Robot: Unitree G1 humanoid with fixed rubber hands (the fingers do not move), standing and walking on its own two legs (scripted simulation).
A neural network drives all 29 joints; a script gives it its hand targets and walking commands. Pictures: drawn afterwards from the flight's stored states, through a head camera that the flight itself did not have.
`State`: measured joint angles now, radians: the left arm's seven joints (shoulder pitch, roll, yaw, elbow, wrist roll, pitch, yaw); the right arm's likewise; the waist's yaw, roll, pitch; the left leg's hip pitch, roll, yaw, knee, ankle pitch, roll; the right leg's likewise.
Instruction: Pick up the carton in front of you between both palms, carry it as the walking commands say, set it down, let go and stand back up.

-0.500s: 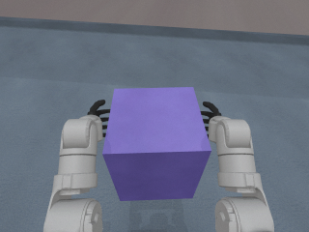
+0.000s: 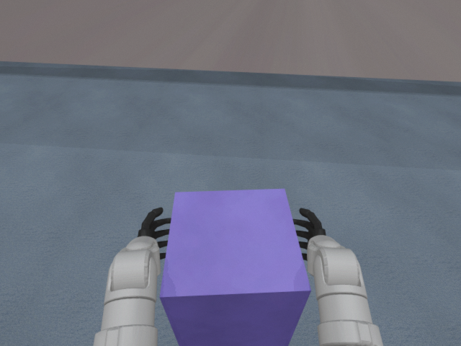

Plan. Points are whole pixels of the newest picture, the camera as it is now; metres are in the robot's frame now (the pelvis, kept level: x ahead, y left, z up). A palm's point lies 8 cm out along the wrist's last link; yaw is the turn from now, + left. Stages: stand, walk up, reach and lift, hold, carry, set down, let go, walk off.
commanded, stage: carry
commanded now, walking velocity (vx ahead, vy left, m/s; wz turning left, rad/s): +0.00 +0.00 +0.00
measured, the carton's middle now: (232, 271) +0.29 +0.00 -0.01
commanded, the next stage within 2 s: hold in 0.90 s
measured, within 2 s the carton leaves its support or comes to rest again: neither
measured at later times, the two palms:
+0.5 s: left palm (143, 268) +0.26 +0.15 +0.05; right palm (319, 268) +0.26 -0.15 +0.05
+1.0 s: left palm (142, 274) +0.25 +0.15 +0.05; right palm (320, 273) +0.25 -0.15 +0.05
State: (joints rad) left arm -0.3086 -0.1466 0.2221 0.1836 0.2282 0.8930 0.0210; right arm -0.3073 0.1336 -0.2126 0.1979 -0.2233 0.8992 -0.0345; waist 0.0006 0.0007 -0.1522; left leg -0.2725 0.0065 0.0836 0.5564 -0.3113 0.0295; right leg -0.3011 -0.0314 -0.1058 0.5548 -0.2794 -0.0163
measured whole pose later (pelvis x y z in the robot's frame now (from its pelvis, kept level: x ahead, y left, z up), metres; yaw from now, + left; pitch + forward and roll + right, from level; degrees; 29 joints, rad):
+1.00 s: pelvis -0.04 +0.00 +0.01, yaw +1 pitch -4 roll +0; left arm -0.28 -0.16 0.22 0.25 0.28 0.72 -0.01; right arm -0.26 0.15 -0.22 0.24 -0.28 0.73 -0.01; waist 0.00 0.00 -0.02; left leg -0.19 -0.01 0.06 0.48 -0.22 0.03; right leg -0.21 0.00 -0.04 0.47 -0.18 -0.02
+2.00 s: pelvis -0.06 -0.01 -0.03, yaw +2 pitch +12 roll +0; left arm -0.57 -0.20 0.50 0.54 0.39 0.24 -0.01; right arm -0.58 0.15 -0.48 0.58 -0.38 0.25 0.03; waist 0.00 0.01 0.14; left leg -0.70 -0.05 -0.03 0.77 -0.28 0.02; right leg -0.71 0.04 0.02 0.76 -0.26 -0.03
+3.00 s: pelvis -0.10 -0.01 -0.29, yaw +3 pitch +44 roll +1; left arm -0.98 -0.02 0.43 0.73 0.12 0.16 0.12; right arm -1.03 -0.09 -0.33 0.83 -0.11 0.17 -0.08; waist 0.00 0.02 -0.07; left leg -2.06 -0.14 -0.03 1.84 -0.55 -0.03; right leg -2.09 0.12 0.04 1.84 -0.51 0.01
